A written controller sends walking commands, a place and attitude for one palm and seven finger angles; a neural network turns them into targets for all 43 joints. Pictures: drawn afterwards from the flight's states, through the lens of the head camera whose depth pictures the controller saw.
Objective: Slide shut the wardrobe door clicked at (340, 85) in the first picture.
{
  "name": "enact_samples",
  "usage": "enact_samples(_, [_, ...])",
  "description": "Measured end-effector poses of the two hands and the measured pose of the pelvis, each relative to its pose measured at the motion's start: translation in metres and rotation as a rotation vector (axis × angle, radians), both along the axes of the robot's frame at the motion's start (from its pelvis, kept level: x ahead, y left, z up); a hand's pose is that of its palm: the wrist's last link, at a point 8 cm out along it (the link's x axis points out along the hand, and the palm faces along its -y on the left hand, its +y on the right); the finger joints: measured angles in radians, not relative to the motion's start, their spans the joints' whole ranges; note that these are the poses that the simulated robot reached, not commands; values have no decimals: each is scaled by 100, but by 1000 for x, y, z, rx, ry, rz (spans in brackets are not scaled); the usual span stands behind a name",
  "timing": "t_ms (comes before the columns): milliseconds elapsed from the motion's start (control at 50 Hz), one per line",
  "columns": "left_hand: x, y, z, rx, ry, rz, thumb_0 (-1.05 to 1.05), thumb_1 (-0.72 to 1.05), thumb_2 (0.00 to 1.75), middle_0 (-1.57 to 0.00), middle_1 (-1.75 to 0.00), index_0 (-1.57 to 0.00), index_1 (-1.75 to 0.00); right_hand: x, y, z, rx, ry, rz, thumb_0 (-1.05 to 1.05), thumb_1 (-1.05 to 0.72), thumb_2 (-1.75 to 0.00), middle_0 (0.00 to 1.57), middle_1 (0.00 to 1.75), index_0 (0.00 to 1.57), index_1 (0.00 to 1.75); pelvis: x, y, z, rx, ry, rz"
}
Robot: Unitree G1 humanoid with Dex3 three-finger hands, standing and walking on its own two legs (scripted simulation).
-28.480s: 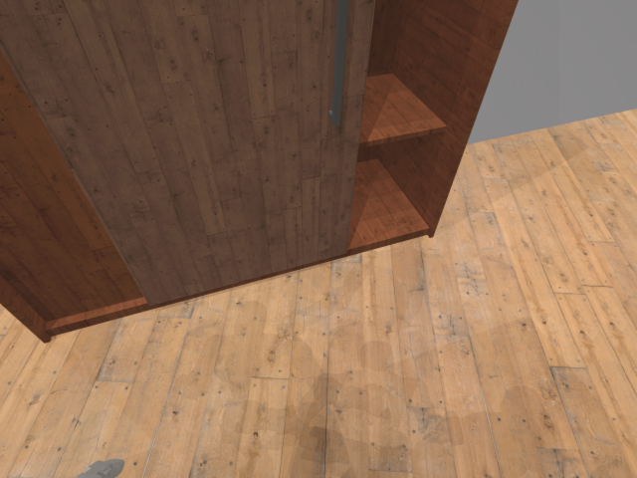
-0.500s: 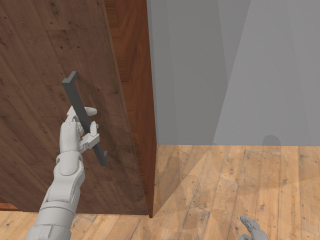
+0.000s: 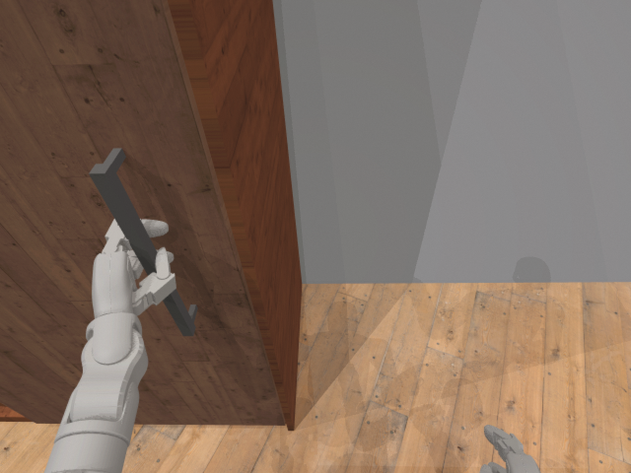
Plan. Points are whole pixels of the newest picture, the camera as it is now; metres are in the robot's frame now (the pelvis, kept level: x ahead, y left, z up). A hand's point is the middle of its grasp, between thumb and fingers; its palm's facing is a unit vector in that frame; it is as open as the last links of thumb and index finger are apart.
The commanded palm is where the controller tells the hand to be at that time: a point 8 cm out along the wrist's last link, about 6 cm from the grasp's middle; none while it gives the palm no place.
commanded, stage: loosen the grip on the handle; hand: left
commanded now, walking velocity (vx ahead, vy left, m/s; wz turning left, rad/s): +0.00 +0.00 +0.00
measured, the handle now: (159, 259) +0.37 +0.25 +0.08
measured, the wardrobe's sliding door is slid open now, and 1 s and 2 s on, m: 0.00 0.00 0.00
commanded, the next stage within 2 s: slip the hand off the handle in 0.68 s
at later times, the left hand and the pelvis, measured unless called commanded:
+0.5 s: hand (159, 276) +0.32 +0.22 +0.10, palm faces +0.35 -0.91 -0.22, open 12.8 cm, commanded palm +0.28 +0.26 +0.12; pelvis -0.05 -0.03 -0.01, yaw +5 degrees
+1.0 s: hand (126, 281) +0.32 +0.27 +0.10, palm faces +0.40 -0.89 -0.21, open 14.4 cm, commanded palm +0.28 +0.29 +0.12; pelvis -0.01 -0.01 -0.01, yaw +5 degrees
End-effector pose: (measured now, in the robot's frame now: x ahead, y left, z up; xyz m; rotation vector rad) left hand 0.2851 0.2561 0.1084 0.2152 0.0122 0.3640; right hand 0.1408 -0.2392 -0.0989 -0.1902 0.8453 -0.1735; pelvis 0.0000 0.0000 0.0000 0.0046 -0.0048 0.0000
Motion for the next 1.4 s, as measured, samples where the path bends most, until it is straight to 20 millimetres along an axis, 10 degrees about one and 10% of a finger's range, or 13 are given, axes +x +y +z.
enact_samples(260, [-1, 22, 6, -99, -29, -8, -2, 45, 73, -42, -138, -42, -142, -25, -15, 13, -24, -16, 90, 1, -90, -89, 20, 30, 20, 30, -31, -17, -3, 6, 26, 45])
enact_samples(600, [3, 11, 5, -7, -13, 1, 0, -46, 24, -33, -126, -31, -126, -49, -32, 2, -45, -16, 74, 2, -90, -89, 20, 30, 20, 30, -41, -24, -10, -7, 33, 75])
enact_samples(1020, [-12, 52, 0, -3, 5, 63, -1, -54, 20, -27, -117, -28, -117, 7, 13, 4, -7, -83, 167, 1, -90, -89, 20, 30, 20, 30, -14, -7, -11, -9, 54, 81])
enact_samples(1400, [-13, 80, 8, 14, -10, 63, -1, -54, 20, -26, -115, -26, -115, -24, -11, -8, -41, -1, 126, 1, -90, -89, 20, 30, 20, 30, -19, -14, -14, -13, 77, 88])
